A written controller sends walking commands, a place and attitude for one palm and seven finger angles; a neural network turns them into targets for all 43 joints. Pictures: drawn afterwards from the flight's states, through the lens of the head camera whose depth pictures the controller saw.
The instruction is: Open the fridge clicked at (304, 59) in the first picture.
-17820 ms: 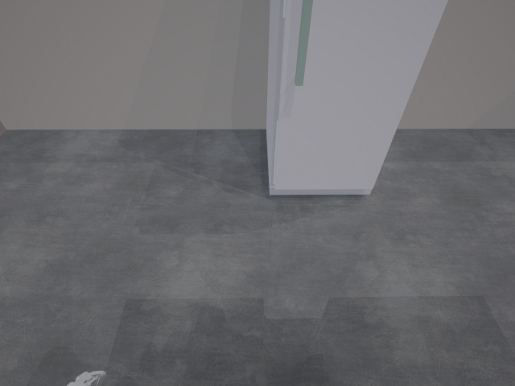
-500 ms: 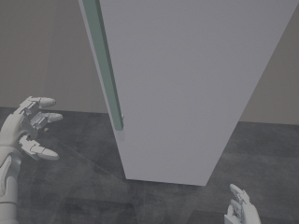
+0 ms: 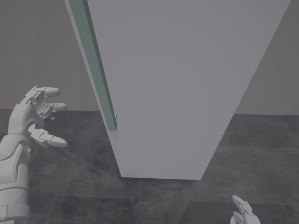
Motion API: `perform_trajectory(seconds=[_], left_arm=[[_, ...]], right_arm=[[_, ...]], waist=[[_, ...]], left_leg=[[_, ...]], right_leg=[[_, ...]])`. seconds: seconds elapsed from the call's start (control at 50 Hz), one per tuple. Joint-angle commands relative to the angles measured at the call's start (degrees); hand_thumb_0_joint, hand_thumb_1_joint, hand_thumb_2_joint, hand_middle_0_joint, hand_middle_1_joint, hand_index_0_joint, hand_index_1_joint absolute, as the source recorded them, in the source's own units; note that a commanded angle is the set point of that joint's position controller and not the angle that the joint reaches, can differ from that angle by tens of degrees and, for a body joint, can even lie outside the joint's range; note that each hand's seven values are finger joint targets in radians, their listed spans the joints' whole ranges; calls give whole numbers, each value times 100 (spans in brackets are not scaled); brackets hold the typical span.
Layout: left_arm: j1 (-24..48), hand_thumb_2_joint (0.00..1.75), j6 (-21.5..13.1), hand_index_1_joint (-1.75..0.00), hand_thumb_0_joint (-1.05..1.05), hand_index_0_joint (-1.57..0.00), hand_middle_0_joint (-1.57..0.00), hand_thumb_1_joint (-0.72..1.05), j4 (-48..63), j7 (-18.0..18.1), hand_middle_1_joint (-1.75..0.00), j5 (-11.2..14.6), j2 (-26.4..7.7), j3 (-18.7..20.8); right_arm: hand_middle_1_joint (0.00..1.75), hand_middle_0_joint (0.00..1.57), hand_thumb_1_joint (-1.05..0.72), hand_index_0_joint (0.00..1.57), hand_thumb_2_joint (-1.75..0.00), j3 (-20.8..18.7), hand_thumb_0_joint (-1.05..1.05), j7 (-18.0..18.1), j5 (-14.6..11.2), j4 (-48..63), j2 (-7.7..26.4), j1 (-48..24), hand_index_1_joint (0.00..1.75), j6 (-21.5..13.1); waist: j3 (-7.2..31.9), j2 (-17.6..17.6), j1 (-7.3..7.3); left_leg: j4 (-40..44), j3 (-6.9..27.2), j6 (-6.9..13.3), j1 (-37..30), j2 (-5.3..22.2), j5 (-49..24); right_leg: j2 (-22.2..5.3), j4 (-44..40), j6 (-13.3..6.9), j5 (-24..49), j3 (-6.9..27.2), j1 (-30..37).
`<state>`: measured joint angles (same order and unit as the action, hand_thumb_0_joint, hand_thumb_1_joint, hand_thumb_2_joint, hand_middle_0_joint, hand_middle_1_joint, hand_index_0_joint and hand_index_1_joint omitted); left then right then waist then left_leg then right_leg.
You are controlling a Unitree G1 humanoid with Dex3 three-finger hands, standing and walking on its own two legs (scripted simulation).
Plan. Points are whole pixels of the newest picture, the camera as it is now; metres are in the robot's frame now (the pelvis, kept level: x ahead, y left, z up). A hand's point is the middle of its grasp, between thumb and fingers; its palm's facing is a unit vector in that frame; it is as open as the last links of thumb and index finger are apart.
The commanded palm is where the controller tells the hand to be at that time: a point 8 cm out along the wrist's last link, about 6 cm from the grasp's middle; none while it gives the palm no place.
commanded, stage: move the hooked fingers beside the handle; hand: left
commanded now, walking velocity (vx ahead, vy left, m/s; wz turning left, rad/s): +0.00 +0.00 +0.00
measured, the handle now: (100, 71) +0.48 +0.17 +0.17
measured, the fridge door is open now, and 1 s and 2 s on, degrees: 0 0 0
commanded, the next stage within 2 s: feel for the door with the fingertips in 1.74 s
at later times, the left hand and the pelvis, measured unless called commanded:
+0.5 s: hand (67, 108) +0.37 +0.24 +0.13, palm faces +0.04 -1.00 -0.03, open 14.0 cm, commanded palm +0.34 +0.29 +0.13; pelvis +0.01 +0.00 +0.00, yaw +0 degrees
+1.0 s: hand (77, 95) +0.42 +0.24 +0.13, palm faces +0.03 -1.00 +0.00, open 14.0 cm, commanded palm +0.39 +0.29 +0.12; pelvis +0.00 +0.00 -0.01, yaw -1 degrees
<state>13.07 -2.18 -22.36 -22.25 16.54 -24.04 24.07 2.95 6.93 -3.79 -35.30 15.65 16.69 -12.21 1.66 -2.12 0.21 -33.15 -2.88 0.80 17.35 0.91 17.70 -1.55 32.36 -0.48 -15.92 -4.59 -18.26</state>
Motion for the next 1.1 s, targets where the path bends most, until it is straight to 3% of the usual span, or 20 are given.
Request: perform_trajectory(seconds=[0.0,0.08,0.16,0.24,0.26,0.34,0.36,0.4,0.48,0.56,0.64,0.7,0.74,0.8,0.88,0.92,1.0,1.04,1.06,1.08], left_arm=[[1994,30,-345,-120,0,-30,-30,-50,1132,-27,-120,122,-1435,206],[2394,30,-170,-120,0,-30,-30,-50,779,-21,-120,64,-1230,-109],[2800,30,-307,-120,0,-30,-30,-50,763,133,-120,-15,-1655,193],[2857,30,-570,-120,0,-30,-30,-50,843,260,-120,-51,-1653,283],[2695,30,-568,-120,0,-30,-30,-50,692,254,-120,-56,-1662,294],[2460,30,-417,-120,0,-30,-30,-50,268,147,-120,-71,-1460,156],[2419,30,-378,-120,0,-30,-30,-50,211,125,-120,-79,-1485,151],[2455,30,-310,-120,0,-30,-30,-50,258,85,-120,-47,-1403,81],[3014,30,-411,-120,0,-30,-30,-50,230,118,-120,-15,-1557,162],[3572,30,-700,-120,0,-30,-30,-50,264,217,-120,-95,-1858,279],[4041,30,-772,-120,0,-30,-30,-50,-552,161,-120,-232,-1792,59],[4224,30,-758,-120,0,-30,-30,-50,-1048,51,-120,-256,-1901,40],[4466,30,-801,-120,0,-30,-30,-50,-1209,-4,-120,-270,-1690,-200],[4437,30,-922,-120,0,-30,-30,-50,-1338,20,-120,-213,-1846,-3],[4421,30,-1027,-120,0,-30,-30,-50,-1736,120,-120,-248,-2179,319],[4633,30,-1066,-120,0,-30,-30,-50,-1878,160,-120,-365,-2303,310],[4244,30,-1244,-120,0,-30,-30,-50,-1468,149,-120,-429,-2465,467],[4344,30,-1323,-120,0,-30,-30,-50,-1139,81,-120,-360,-2113,201],[4252,30,-1309,-120,0,-30,-30,-50,-1129,53,-120,-269,-1935,96],[4329,30,-1289,-120,0,-30,-30,-50,-1105,22,-120,-228,-1898,83]], right_arm=[[30,20,-90,20,-90,-295,0,57,-38,814,747,-429,30,-297],[30,20,-90,20,-90,-284,0,80,-67,760,774,-408,30,-228],[30,20,-90,20,-90,-289,0,80,-22,749,796,-354,30,-151],[30,20,-90,20,-90,-293,0,28,11,731,727,-317,30,-103],[30,20,-90,20,-90,-291,0,7,24,741,738,-276,30,-69],[30,20,-90,20,-90,-312,0,-35,-25,766,750,-290,30,24],[30,20,-90,20,-90,-321,0,-52,-34,778,764,-260,30,53],[30,20,-90,20,-90,-339,0,-63,-43,828,773,-275,30,82],[30,20,-90,20,-90,-362,0,-40,-39,779,818,-190,30,155],[30,20,-90,20,-90,-351,0,-17,-2,677,825,-100,30,192],[30,20,-90,20,-90,-327,0,10,-10,523,845,5,30,251],[30,20,-90,20,-90,-326,0,0,-19,497,888,81,30,296],[30,20,-90,20,-90,-337,0,-13,-18,497,886,135,30,319],[30,20,-90,20,-90,-375,0,-59,12,520,930,254,30,358],[30,20,-90,20,-90,-375,0,-106,24,525,959,364,30,465],[30,20,-90,20,-90,-376,0,-121,31,515,973,430,30,518],[30,20,-90,20,-90,-418,0,-183,42,664,948,471,30,588],[30,20,-90,20,-90,-430,0,-191,32,693,908,447,30,592],[30,20,-90,20,-90,-447,0,-187,29,714,910,481,30,604],[30,20,-90,20,-90,-446,0,-178,7,693,929,461,30,602]], waist=[[1190,-218,-41],[976,-123,-136],[1324,91,-80],[1749,-288,-46],[1745,-91,6],[1443,-210,-15],[1419,-54,-1],[1428,-129,-15],[1413,266,-142],[1580,-45,-189],[1376,-177,-338],[1432,-226,-334],[1541,-259,-383],[1874,86,-308],[1844,277,-269],[1730,87,-291],[2155,-312,-137],[2254,-504,-207],[2209,-128,-263],[2139,-121,-293]], left_leg=[[459,364,67,-585,-20,-1317],[476,384,81,-504,-23,-1034],[426,418,82,-507,-31,-1212],[351,374,50,-750,-50,-1707],[325,347,70,-660,-39,-1774],[351,275,64,-454,-50,-1699],[336,283,77,-429,-38,-1771],[323,269,80,-447,-43,-1752],[319,284,105,-333,-36,-1517],[254,265,121,-384,-59,-1390],[266,291,113,-185,-78,-976],[209,298,112,-76,-82,-971],[157,310,109,-121,-85,-1033],[99,341,115,-102,-67,-1207],[74,275,126,209,-59,-1236],[74,267,120,343,-69,-1181],[36,242,108,106,-61,-1600],[17,258,90,-161,-39,-1697],[2,264,125,-143,-8,-1747],[33,272,123,-148,5,-1670]], right_leg=[[125,-372,-80,1272,152,332],[115,-439,-78,1006,147,117],[111,-366,-92,1123,167,325],[118,-262,-102,1632,193,528],[119,-246,-98,1750,205,641],[96,-241,-95,1821,195,520],[93,-234,-102,1874,179,570],[101,-237,-91,1892,195,490],[130,-267,-68,1720,206,445],[124,-269,-68,1571,299,431],[120,-296,-70,1141,303,154],[112,-255,-90,1158,310,150],[120,-216,-99,1204,292,54],[149,-130,-88,1401,282,221],[154,-60,-52,1551,329,342],[143,-33,-53,1494,342,242],[177,63,-102,1837,350,440],[211,46,-117,1820,322,290],[233,38,-108,1830,286,314],[254,3,-93,1792,286,226]])
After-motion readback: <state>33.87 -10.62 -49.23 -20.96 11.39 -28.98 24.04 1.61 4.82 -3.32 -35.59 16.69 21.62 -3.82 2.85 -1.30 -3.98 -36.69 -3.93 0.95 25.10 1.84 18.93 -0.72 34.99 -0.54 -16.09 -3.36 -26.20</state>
